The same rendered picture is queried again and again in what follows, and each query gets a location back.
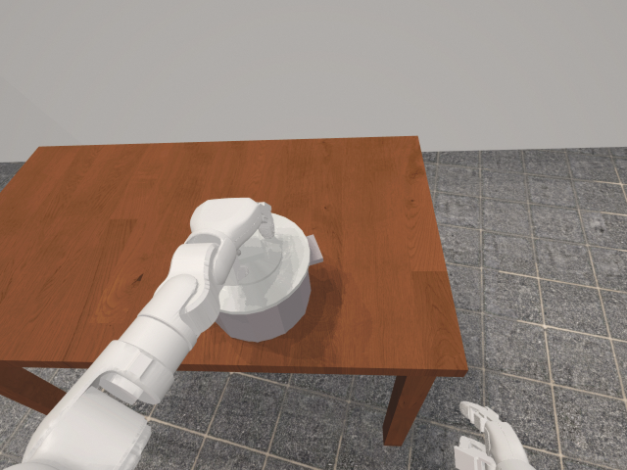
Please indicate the knob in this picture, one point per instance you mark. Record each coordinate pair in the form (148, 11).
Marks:
(251, 250)

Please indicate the right robot hand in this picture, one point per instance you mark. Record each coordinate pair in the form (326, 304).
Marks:
(501, 442)

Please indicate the lid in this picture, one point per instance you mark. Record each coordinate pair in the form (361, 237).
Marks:
(272, 279)

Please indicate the robot left upper arm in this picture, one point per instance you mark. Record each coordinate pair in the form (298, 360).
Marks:
(97, 433)

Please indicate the left robot hand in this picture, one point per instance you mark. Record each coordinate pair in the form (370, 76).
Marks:
(238, 219)

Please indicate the table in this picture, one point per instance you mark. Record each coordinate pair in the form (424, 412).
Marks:
(87, 234)

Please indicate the pot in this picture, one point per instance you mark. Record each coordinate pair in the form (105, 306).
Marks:
(277, 320)

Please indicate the left robot forearm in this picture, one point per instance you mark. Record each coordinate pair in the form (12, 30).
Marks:
(141, 363)

